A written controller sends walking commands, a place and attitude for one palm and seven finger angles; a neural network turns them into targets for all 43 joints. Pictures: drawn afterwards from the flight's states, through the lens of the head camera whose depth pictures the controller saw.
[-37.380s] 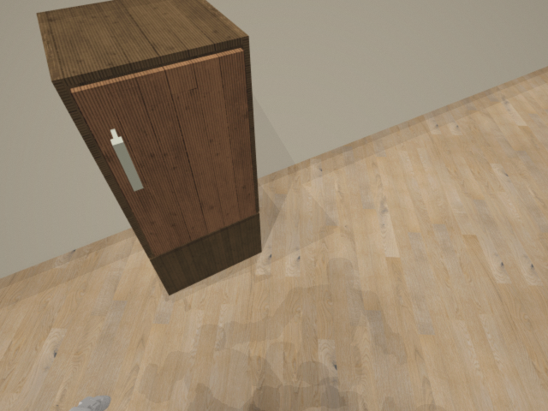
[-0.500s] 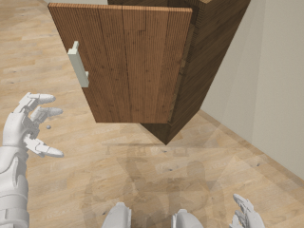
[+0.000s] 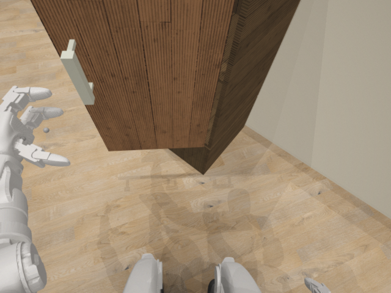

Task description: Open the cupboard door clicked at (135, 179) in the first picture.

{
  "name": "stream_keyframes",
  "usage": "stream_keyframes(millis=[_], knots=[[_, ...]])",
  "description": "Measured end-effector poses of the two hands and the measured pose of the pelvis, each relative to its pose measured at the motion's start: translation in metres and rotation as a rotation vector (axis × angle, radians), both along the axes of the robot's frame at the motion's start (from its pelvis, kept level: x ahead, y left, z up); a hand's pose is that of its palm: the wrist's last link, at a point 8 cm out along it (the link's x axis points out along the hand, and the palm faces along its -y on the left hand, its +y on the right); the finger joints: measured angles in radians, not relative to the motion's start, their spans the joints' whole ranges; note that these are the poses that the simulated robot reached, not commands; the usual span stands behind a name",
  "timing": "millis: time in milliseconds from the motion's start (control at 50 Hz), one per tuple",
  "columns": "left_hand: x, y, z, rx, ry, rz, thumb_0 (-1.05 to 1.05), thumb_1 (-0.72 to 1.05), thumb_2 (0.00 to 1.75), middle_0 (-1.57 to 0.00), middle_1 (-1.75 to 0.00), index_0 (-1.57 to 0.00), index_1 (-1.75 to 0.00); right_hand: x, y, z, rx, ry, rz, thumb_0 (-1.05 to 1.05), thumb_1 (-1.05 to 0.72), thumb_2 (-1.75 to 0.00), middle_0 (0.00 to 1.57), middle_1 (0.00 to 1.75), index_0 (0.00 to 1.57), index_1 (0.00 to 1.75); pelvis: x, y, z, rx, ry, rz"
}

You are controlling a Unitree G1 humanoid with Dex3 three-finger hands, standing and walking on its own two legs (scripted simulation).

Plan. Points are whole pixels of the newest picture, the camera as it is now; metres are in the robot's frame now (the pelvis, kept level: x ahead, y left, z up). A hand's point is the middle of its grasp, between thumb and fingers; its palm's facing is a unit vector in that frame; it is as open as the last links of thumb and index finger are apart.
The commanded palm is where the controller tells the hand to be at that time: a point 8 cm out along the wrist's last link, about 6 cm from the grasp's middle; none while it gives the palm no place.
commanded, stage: move the hooked fingers beside the handle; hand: left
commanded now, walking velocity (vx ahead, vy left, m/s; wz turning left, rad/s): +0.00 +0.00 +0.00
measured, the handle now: (81, 73) +0.57 +0.27 +0.04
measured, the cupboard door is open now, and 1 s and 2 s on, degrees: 43 43 43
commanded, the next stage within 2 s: slide the fingers in behind the handle in 1.56 s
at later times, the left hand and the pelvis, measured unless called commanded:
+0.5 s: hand (49, 103) +0.47 +0.31 +0.06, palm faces +0.09 -1.00 -0.01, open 14.0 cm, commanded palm +0.46 +0.35 +0.05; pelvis -0.01 +0.01 -0.02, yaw -1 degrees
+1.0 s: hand (47, 91) +0.51 +0.33 +0.05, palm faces +0.09 -1.00 +0.00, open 14.0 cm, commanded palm +0.51 +0.35 +0.05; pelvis +0.00 +0.02 -0.03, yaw -3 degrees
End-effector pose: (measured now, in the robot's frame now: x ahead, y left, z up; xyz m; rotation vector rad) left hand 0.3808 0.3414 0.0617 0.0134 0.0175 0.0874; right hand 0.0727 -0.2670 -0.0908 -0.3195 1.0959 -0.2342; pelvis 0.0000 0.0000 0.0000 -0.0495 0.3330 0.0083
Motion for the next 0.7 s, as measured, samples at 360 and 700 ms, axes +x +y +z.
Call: stream_keyframes(millis=[360,700], knots=[[0.049,0.014,-0.005,-0.004,0.011,-0.008,-0.02,-0.50,0.30,-0.30,-1.20,-0.30,-1.20,-0.032,-0.001,-0.008,-0.043,0.137,-0.028,0.00,-0.91,-0.90,0.20,0.30,0.21,0.30,-0.006,0.006,-0.013,-0.022,0.059,0.000],[0.093,0.024,-0.001,-0.008,0.014,0.007,-0.02,-0.50,0.30,-0.30,-1.20,-0.30,-1.20,-0.071,0.006,-0.011,-0.050,0.268,-0.088,0.00,-0.91,-0.90,0.20,0.30,0.21,0.30,-0.006,0.010,-0.020,-0.041,0.113,-0.013]])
